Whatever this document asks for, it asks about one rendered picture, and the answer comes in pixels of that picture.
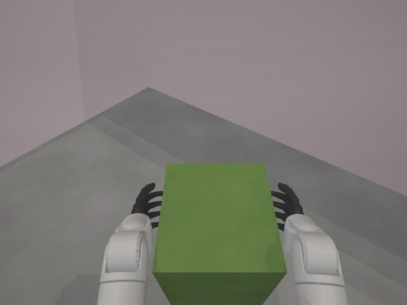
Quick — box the carton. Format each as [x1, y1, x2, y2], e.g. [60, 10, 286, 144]
[152, 163, 287, 305]

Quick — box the left robot forearm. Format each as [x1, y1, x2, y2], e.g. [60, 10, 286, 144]
[97, 213, 153, 305]

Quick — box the left robot hand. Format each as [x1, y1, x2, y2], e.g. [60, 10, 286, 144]
[131, 183, 163, 229]

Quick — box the right robot hand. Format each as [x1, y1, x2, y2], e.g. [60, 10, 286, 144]
[271, 183, 304, 231]

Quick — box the right robot forearm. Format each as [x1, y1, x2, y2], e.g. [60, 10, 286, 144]
[284, 214, 348, 305]

